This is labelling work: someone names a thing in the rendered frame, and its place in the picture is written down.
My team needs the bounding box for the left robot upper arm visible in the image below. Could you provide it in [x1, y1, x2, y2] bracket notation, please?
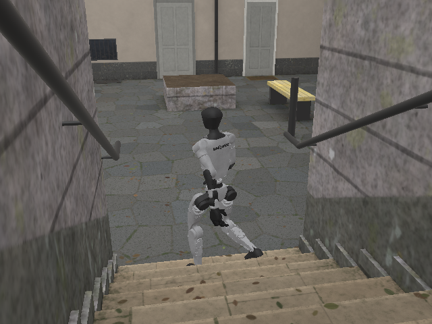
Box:
[192, 139, 217, 178]

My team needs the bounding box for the robot left hand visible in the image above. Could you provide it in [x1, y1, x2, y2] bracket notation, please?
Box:
[210, 208, 229, 227]

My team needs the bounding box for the robot head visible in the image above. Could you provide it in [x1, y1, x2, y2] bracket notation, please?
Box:
[201, 107, 225, 140]

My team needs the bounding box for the robot right foot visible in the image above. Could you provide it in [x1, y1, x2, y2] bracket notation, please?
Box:
[244, 248, 263, 259]

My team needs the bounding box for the right robot upper arm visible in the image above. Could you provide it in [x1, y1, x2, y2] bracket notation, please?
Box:
[223, 132, 236, 165]

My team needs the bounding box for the left robot forearm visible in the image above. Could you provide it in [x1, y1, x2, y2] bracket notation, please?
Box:
[203, 169, 219, 209]

